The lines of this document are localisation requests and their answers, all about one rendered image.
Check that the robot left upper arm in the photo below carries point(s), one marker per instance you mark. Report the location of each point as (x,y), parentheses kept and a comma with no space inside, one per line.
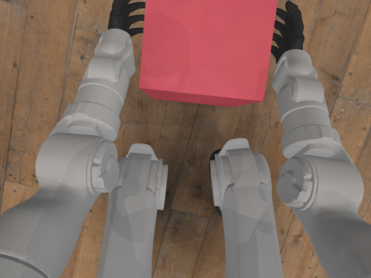
(38,236)

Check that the robot right hand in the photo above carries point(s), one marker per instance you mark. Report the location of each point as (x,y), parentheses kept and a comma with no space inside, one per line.
(291,31)

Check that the right robot shin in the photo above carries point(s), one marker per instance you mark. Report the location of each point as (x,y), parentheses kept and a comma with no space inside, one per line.
(261,163)

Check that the robot right upper arm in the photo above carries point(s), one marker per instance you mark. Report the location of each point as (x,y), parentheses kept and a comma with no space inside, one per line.
(325,195)

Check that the carton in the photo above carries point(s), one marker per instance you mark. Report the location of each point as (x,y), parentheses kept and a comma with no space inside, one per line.
(212,52)

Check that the robot right thigh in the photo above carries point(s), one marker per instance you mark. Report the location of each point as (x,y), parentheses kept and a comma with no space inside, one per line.
(250,233)

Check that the right robot forearm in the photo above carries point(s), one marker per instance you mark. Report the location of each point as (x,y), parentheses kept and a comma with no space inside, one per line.
(303,110)

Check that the robot left hand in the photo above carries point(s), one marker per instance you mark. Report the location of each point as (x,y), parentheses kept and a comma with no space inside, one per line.
(120,19)

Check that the left robot forearm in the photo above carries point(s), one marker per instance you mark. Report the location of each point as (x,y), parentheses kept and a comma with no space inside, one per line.
(101,94)

